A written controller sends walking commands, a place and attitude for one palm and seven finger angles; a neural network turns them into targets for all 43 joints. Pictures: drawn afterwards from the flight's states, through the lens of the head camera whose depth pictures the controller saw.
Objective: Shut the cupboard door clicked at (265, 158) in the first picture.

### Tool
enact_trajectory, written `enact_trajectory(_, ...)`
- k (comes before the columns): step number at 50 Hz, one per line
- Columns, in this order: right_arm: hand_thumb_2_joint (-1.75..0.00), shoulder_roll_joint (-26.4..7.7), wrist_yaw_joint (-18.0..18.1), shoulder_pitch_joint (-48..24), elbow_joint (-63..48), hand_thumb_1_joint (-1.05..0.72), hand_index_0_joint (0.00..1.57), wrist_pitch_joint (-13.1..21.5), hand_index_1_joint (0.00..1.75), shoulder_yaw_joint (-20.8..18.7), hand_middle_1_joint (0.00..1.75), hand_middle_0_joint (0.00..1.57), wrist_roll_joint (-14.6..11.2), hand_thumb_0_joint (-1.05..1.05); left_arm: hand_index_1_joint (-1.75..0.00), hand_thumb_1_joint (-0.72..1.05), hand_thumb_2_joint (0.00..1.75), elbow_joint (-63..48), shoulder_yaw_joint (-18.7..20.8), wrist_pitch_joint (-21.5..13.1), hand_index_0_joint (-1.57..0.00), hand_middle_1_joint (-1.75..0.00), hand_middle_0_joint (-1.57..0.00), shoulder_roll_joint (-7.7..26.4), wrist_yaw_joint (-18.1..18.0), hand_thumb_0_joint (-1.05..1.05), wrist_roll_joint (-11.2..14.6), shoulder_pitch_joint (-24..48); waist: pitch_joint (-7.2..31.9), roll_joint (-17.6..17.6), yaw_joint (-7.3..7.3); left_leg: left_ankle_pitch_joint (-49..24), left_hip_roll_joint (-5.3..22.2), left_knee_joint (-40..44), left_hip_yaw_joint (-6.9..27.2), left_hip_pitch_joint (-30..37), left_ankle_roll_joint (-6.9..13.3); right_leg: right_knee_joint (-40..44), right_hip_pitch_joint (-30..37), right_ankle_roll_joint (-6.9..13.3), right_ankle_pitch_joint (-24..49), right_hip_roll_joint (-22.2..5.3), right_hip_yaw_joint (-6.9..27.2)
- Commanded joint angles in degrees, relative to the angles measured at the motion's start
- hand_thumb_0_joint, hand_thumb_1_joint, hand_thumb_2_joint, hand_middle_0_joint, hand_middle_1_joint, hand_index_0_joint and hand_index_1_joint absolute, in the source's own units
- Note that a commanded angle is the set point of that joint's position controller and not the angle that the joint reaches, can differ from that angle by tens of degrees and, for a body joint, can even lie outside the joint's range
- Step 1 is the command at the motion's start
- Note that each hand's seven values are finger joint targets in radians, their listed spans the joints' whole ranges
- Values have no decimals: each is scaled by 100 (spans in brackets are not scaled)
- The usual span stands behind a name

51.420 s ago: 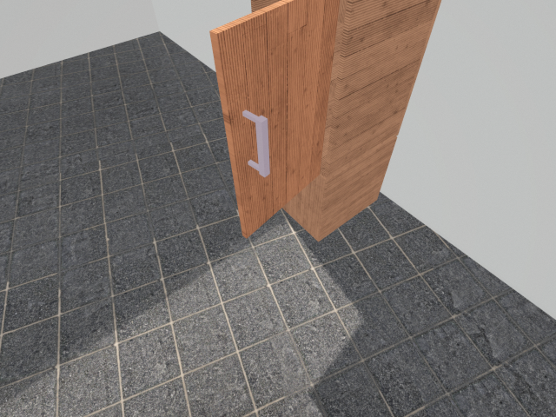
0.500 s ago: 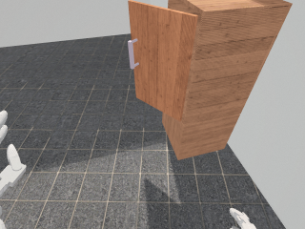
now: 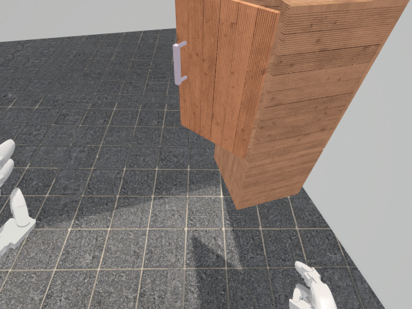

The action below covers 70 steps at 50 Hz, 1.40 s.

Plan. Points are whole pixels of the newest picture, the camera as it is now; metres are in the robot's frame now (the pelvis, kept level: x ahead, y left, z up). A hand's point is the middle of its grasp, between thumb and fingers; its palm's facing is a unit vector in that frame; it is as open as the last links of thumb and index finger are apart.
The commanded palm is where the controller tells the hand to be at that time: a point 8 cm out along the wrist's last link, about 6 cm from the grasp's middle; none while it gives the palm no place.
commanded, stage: stop stepping back and stand still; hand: left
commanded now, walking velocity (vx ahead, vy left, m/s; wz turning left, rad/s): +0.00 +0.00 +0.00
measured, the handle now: (180, 63) +0.94 +0.15 +0.00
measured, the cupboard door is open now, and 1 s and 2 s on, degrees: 36 36 36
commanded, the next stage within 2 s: let the arm hang, fingers relaxed in 0.34 s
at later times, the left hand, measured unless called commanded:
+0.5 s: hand (38, 239) +0.20 +0.27 +0.10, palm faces +0.32 -0.82 -0.47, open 7.4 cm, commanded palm none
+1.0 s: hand out of the picture -0.04 +0.20 -0.17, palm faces +0.02 -0.97 -0.23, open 7.2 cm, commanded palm none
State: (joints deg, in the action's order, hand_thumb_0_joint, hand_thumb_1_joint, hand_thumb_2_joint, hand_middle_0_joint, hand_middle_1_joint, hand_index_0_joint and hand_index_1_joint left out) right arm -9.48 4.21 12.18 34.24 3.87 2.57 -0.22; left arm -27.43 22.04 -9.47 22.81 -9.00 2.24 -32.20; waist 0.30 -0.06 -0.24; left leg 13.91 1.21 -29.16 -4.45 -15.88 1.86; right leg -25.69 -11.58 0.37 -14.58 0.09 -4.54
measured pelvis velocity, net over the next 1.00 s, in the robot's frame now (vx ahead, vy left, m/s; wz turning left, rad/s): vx -0.03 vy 0.00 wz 0.02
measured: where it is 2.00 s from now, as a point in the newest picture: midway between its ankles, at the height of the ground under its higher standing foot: outside the picture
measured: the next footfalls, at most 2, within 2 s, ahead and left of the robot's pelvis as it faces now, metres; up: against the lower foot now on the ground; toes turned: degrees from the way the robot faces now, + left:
none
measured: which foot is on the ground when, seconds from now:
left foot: down 0.00-1.00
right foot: down 0.00-1.00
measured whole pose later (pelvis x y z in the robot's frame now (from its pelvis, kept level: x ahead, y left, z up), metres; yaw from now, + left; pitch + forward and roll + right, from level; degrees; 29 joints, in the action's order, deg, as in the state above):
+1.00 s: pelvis -0.03 +0.00 +0.00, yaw +1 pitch -1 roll -1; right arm -11.9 0.7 18.4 60.5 -1.8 0.4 1.1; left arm 60.1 0.6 1.5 13.0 -0.3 -1.0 -19.3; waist -2.3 0.7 -0.3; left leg 10.5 0.5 -26.8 -3.6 -15.7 2.1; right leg -24.8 -11.7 0.9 -12.4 -0.5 -5.5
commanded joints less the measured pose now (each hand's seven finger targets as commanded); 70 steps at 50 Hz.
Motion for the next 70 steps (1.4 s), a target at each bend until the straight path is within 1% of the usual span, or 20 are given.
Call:
enact_trajectory(1,-90,-838,99,-456,-870,-90,20,280,30,-363,30,20,16,0,-30,90,90,-1244,930,-409,-20,-30,-20,1112,-187,0,38,235,753,574,7,-1066,574,785,724,-112,-107,65,690,0,1272,-246,474)
enact_trajectory(10,-90,-886,86,-431,-805,-90,20,289,30,-393,30,20,-17,0,-30,90,90,-796,640,-342,-20,-30,-20,822,-151,0,14,402,410,473,-12,-220,545,1052,740,-333,-124,318,525,-26,757,-210,471)
enact_trajectory(16,-90,-908,103,-478,-854,-90,20,318,30,-411,30,20,-8,0,-30,90,90,-1038,657,-379,-20,-30,-20,911,-182,0,-40,586,422,606,7,272,517,1209,810,-439,-86,342,565,-23,492,-186,470)
enact_trajectory(19,-90,-922,114,-476,-843,-90,20,332,30,-438,30,20,4,0,-30,90,90,-1136,852,-407,-20,-30,-20,1088,-208,0,-41,517,556,615,19,155,444,1084,743,-390,-94,376,636,-3,618,-218,504)
enact_trajectory(21,-90,-880,111,-476,-856,-90,20,317,30,-417,30,20,3,0,-30,90,90,-1027,770,-397,-20,-30,-20,972,-206,0,-28,414,498,542,18,80,425,1021,718,-409,-101,429,599,6,627,-252,556)
enact_trajectory(22,-90,-1942,-466,-917,451,-90,20,667,30,-608,30,20,-32,0,-30,90,90,3412,-1709,409,-20,-30,-20,18,661,0,-382,546,-175,371,-69,-1246,525,-46,677,-495,-92,-135,-343,115,1230,-732,281)
enact_trajectory(23,-90,-1746,-472,-434,409,-90,20,266,30,-619,30,20,-53,0,-30,90,90,3480,-1579,894,-20,-30,-20,14,804,0,-300,687,332,513,-77,-1383,538,40,525,96,-190,125,-512,203,1009,-766,698)
enact_trajectory(25,-90,-1689,-447,-222,417,-90,20,134,30,-614,30,20,30,0,-30,90,90,3575,-1640,979,-20,-30,-20,-92,858,0,-334,926,387,347,-69,-1311,666,104,674,3,-57,-122,-609,209,328,-556,447)
enact_trajectory(27,-90,-1759,-453,-327,470,-90,20,-21,30,-521,30,20,67,0,-30,90,90,4129,-1699,946,-20,-30,-20,42,885,0,-364,1251,202,-309,-10,-1018,731,339,932,-340,90,-275,-436,198,10,-421,421)
enact_trajectory(29,-90,-1705,-458,-375,589,-90,20,-110,30,-466,30,20,104,0,-30,90,90,4784,-1777,926,-20,-30,-20,114,887,0,-380,1433,177,-941,-1,-759,622,324,966,-274,91,-87,-457,266,-38,-554,649)
enact_trajectory(31,-90,-1519,-465,-219,767,-90,20,-234,30,-408,30,20,140,0,-30,90,90,5436,-1866,950,-20,-30,-20,77,861,0,-381,1601,190,-1222,-64,-494,416,171,869,-22,69,153,-676,364,-274,-776,902)
enact_trajectory(33,-90,-1334,-469,-107,979,-90,20,-338,30,-346,30,20,171,0,-30,90,90,6010,-1969,980,-20,-30,-20,-12,834,0,-364,1720,183,-958,-114,-359,291,139,736,213,14,376,-851,398,-532,-883,1018)
enact_trajectory(38,-90,-1092,-415,-18,1533,-90,20,-378,30,-293,30,20,173,0,-30,90,90,7220,-2043,968,-20,-30,-20,-193,791,0,-325,1511,235,706,-3,-36,398,739,850,21,-2,312,-243,264,-324,-631,853)
enact_trajectory(41,-90,-1049,-358,123,1790,-90,20,-381,30,-349,30,20,168,0,-30,90,90,7724,-1956,959,-20,-30,-20,-252,781,0,-325,1322,270,1294,70,251,492,1003,938,-208,29,313,225,279,-51,-546,657)
enact_trajectory(43,-90,-1062,-335,204,1946,-90,20,-382,30,-375,30,20,146,0,-30,90,90,7993,-1961,932,-20,-30,-20,-220,791,0,-308,1299,176,1112,76,384,482,1042,936,-279,13,432,301,310,-35,-571,697)
enact_trajectory(44,-90,-1105,-318,282,1978,-90,20,-389,30,-400,30,20,125,0,-30,90,90,8089,-1943,918,-20,-30,-20,-193,793,0,-315,1336,36,726,68,305,492,992,956,-238,21,534,224,324,-56,-575,703)
enact_trajectory(47,-90,-1066,-297,522,2220,-90,20,-396,30,-427,30,20,129,0,-30,90,90,8372,-1972,904,-20,-30,-20,-232,795,0,-309,1441,-175,217,-19,379,459,967,876,-66,16,769,-79,357,-417,-671,797)
enact_trajectory(52,-90,-1036,-284,707,2483,-90,20,-393,30,-448,30,20,132,0,-30,90,90,8663,-1974,898,-20,-30,-20,-263,782,0,-313,1461,-342,-245,-40,299,453,974,821,158,51,925,-350,341,-699,-686,823)
enact_trajectory(57,-90,-1047,-280,604,2621,-90,20,-364,30,-433,30,20,126,0,-30,90,90,8829,-1988,886,-20,-30,-20,-262,771,0,-312,1481,-400,-290,-18,121,490,1078,799,241,56,891,-328,304,-474,-663,797)
enact_trajectory(70,-90,-1130,-271,201,2725,-90,20,-275,30,-426,30,20,112,0,-30,90,90,8928,-1985,861,-20,-30,-20,-186,769,0,-319,1697,-272,120,38,-381,567,1348,856,396,24,808,104,221,304,-654,686)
